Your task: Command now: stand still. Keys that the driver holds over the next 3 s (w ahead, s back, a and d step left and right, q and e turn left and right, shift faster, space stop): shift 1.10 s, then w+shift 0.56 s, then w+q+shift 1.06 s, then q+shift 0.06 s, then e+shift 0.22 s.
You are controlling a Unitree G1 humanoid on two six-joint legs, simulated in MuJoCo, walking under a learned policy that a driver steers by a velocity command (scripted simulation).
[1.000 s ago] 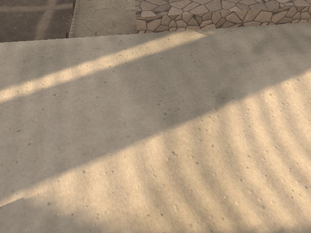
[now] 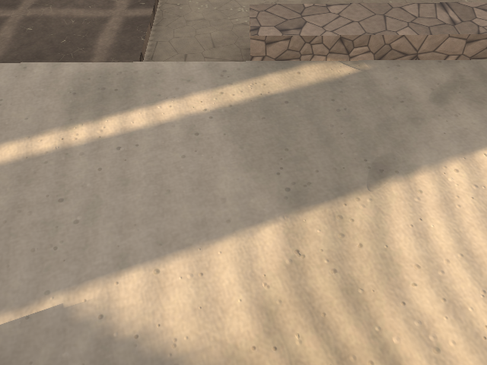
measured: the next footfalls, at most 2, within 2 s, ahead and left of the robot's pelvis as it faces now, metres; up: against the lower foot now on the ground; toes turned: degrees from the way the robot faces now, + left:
right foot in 1.48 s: +0.22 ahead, -0.16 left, +0.00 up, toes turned -1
